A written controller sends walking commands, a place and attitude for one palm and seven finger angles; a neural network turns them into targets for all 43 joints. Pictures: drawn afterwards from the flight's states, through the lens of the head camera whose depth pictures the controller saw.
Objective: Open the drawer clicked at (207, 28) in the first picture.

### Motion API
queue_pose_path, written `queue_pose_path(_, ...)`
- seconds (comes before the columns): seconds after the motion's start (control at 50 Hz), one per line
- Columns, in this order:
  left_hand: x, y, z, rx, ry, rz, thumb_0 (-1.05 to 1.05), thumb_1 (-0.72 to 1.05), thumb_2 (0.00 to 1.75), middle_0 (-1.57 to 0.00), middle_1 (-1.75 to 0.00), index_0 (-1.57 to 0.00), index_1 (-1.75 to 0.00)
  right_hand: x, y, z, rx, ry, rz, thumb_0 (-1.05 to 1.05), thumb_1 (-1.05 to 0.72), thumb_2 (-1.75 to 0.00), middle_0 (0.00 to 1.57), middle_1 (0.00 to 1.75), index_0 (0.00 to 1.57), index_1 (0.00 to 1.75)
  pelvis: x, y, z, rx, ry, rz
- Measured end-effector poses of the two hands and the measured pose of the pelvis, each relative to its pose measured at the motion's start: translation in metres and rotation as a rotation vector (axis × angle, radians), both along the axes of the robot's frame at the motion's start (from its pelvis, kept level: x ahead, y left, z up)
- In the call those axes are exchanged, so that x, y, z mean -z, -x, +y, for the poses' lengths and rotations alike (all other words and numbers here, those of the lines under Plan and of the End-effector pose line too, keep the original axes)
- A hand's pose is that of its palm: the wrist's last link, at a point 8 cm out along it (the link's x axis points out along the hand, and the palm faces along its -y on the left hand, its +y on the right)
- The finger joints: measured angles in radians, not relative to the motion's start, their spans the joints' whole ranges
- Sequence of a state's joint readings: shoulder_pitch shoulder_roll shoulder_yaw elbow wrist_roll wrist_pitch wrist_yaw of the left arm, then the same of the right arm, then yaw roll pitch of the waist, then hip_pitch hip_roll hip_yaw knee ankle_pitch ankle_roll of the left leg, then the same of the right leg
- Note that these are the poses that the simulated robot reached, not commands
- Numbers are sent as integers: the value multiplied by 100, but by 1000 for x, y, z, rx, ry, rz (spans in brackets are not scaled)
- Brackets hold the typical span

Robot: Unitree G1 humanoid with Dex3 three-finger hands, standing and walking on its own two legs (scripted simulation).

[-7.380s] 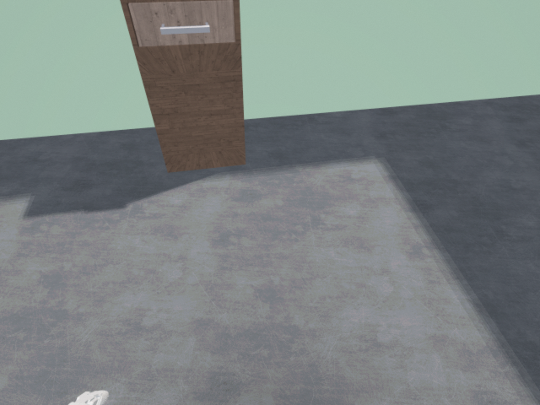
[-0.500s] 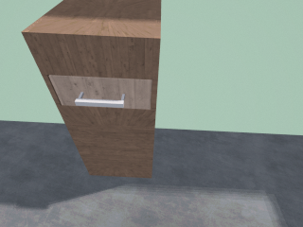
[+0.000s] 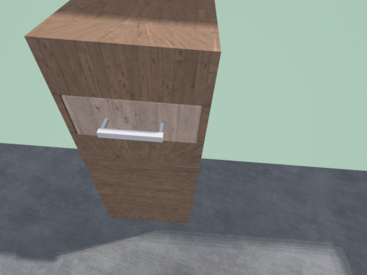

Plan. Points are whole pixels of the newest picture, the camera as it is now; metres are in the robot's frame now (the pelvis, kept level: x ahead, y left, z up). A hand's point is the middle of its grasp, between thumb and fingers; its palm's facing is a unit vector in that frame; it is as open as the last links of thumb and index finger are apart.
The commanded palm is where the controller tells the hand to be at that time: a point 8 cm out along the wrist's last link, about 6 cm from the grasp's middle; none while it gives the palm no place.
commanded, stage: come to a stop and stand still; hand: left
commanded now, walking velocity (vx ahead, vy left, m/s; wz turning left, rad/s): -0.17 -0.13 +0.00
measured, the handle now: (132, 129) +0.49 +0.18 +0.00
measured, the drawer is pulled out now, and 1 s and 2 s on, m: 0.00 0.00 0.00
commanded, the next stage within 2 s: look again from close up in 0.76 s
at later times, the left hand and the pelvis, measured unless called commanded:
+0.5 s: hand out of the picture +0.02 +0.18 -0.17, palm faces +0.02 -0.98 -0.20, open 7.4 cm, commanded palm none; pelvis -0.02 +0.00 +0.00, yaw -1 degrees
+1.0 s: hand out of the picture +0.00 +0.18 -0.16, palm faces -0.02 -0.98 -0.18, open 7.4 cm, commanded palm none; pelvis +0.00 +0.01 +0.02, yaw -2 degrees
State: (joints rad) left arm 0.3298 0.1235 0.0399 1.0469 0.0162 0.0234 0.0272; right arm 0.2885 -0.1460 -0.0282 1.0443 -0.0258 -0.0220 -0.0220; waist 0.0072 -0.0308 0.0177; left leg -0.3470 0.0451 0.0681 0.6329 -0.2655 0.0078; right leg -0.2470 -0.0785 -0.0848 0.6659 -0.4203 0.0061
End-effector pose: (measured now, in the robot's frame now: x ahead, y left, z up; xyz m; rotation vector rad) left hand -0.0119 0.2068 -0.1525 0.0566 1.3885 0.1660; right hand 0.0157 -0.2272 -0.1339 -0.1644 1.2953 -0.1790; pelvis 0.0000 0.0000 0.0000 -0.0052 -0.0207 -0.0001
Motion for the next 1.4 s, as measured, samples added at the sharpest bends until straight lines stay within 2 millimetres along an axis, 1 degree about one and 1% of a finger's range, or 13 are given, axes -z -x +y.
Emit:
queue_pose_path(0.06, -4, -4, 5, 1, -7, 5, 1, 92, 90, -20, -30, -20, -30, -4, -15, 3, -13, 9, -10, 1, -94, -90, 19, 30, 19, 30, -3, -2, 2, 0, -16, 12)
queue_pose_path(0.12, -9, -6, 9, 7, -28, 2, 1, 91, 90, -20, -30, -20, -30, -2, -26, 2, -20, -1, -25, 1, -94, -90, 19, 30, 20, 30, -4, 0, 1, 5, -29, 22)
queue_pose_path(0.24, -22, -3, 11, 40, -83, -8, 1, 91, 90, -20, -30, -20, -30, 5, -34, -6, 3, -28, -60, 0, -93, -90, 20, 30, 20, 30, -5, 10, -8, 17, -8, 26)
queue_pose_path(0.32, -22, -2, 10, 55, -99, -30, 1, 91, 90, -20, -30, -20, -30, 2, -28, -11, 9, -34, -61, 0, -93, -90, 20, 30, 20, 30, -5, 14, -11, 20, -4, 17)
queue_pose_path(0.4, -19, -10, 12, 74, -90, -81, 1, 91, 90, -20, -30, -20, -30, -3, -23, -13, 13, -20, -92, 0, -92, -90, 19, 30, 20, 30, -3, 14, -7, 22, 15, 9)
queue_pose_path(0.48, -14, -23, 20, 84, -77, -129, 1, 91, 90, -20, -30, -20, -30, -8, -14, -6, 4, -5, -102, 0, -92, -90, 19, 30, 19, 30, -3, 16, -1, 17, 14, -2)
queue_pose_path(0.58, -21, -34, 24, 105, -64, -162, 1, 91, 90, -20, -30, -20, -30, -12, 3, 2, -7, -1, -67, 0, -93, -90, 19, 30, 20, 30, -9, 19, 6, 21, 13, 1)
queue_pose_path(0.64, -25, -33, 27, 115, -64, -153, 1, 91, 90, -20, -30, -20, -30, -12, 12, 5, -11, -8, -35, 0, -93, -90, 19, 30, 20, 30, -11, 21, 9, 23, 8, 6)
queue_pose_path(0.74, -26, -23, 32, 121, -66, -101, 1, 91, 90, -20, -30, -20, -30, -10, 23, 11, -11, -23, 15, 0, -92, -90, 20, 30, 20, 30, -14, 18, 11, 25, 3, 14)
queue_pose_path(0.86, -24, -11, 33, 113, -61, -32, 1, 91, 90, -20, -30, -20, -30, -10, 28, 15, -6, -32, 61, 0, -92, -90, 20, 30, 20, 30, -15, 10, 12, 27, 0, 18)
queue_pose_path(1.02, -19, -10, 27, 103, -35, 17, 1, 91, 90, -20, -30, -20, -30, -10, 16, 18, -4, -25, 78, 0, -91, -90, 20, 30, 20, 30, -16, -5, 14, 31, 0, 18)
queue_pose_path(1.24, -15, -31, 22, 102, -18, 7, 1, 91, 90, -20, -30, -20, -30, -11, -8, 18, 0, -2, 56, 1, -92, -90, 20, 30, 20, 30, -15, -21, 17, 37, -1, 14)
queue_pose_path(1.4, -15, -43, 28, 104, -31, 4, 1, 91, 90, -20, -30, -20, -30, -11, -13, 20, 6, -2, 63, 1, -93, -90, 20, 30, 20, 30, -15, -29, 18, 38, -3, 14)
